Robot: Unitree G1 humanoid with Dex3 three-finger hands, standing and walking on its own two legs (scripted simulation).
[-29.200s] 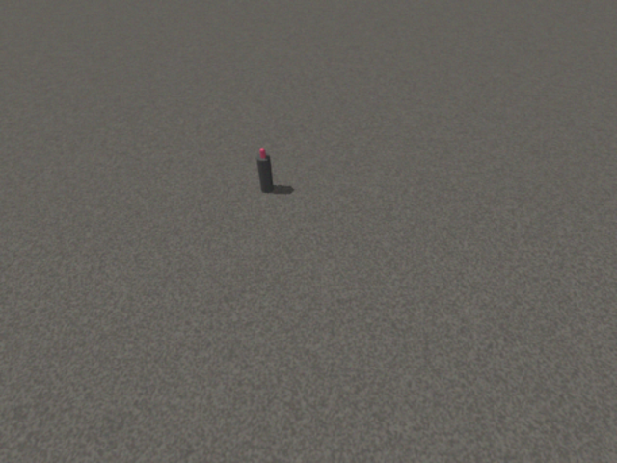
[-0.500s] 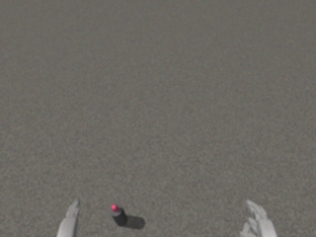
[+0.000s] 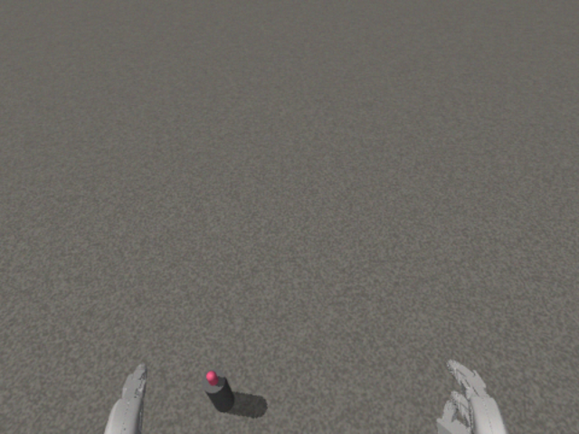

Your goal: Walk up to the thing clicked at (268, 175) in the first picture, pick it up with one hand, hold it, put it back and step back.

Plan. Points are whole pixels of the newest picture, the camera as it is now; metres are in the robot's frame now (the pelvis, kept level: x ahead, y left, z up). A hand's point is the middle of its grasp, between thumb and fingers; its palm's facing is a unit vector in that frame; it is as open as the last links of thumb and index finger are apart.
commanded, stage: home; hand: left
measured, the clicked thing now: (218, 389) +0.38 +0.23 -0.60
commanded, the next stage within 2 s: stand in 0.52 s
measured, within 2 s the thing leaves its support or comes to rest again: neither
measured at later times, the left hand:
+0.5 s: hand (169, 427) +0.17 +0.18 -0.06, palm faces +0.09 -0.96 -0.28, open 17.5 cm
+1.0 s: hand out of the picture +0.16 +0.20 -0.09, palm faces -0.03 -0.94 -0.33, open 11.0 cm
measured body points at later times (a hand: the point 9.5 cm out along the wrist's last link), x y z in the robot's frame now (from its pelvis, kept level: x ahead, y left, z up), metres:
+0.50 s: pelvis +0.01 +0.00 +0.00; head +0.02 +0.01 +0.45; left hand +0.17 +0.23 -0.04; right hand +0.17 -0.23 -0.07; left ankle +0.00 +0.12 -0.69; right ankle +0.02 -0.12 -0.69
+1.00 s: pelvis +0.00 +0.00 +0.01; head +0.02 +0.01 +0.46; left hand +0.16 +0.25 -0.07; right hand +0.15 -0.25 -0.09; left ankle +0.00 +0.12 -0.69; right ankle +0.02 -0.12 -0.69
